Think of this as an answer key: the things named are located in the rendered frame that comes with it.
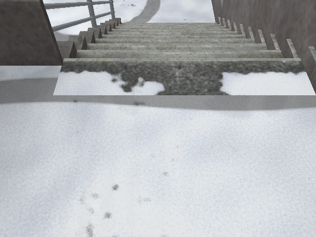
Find stairs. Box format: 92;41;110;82
75;23;283;58

